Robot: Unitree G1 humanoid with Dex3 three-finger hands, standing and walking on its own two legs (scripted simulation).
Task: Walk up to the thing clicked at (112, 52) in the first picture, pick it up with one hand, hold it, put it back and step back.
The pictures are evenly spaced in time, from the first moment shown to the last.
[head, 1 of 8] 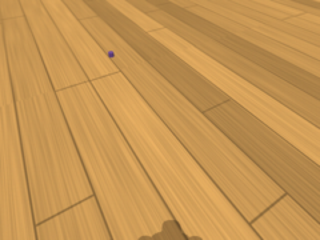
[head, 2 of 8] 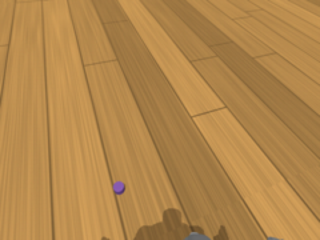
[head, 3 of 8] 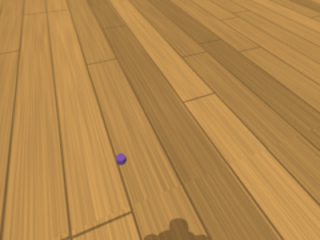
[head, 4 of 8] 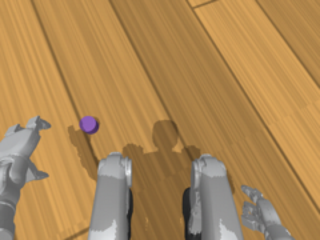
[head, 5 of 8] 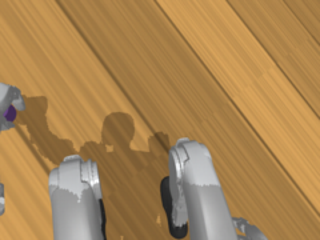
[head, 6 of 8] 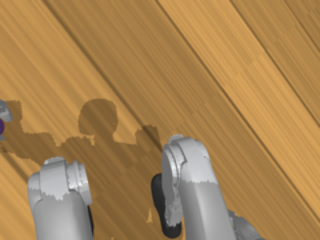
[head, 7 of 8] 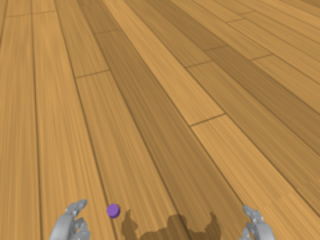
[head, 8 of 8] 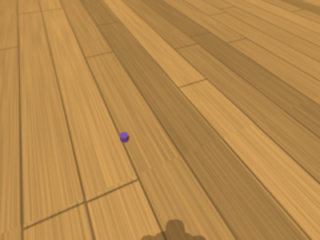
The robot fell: no
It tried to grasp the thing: yes
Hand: left
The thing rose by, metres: 0.70
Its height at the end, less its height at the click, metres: +0.00
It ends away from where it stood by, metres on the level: 0.01
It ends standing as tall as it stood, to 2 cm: yes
